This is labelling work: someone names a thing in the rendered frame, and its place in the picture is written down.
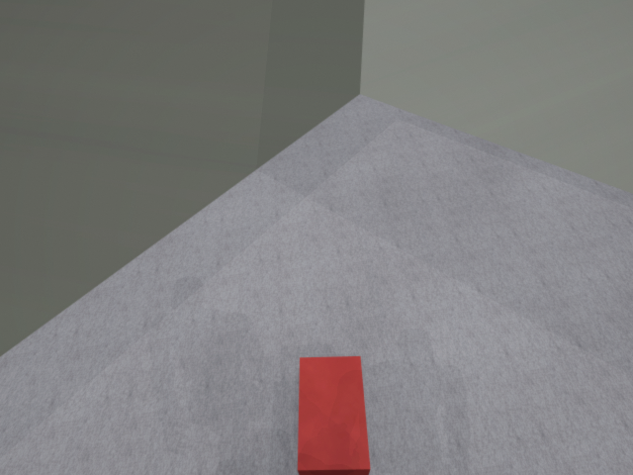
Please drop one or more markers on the carton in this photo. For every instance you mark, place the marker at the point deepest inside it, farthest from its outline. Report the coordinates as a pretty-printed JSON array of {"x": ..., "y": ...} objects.
[{"x": 332, "y": 438}]

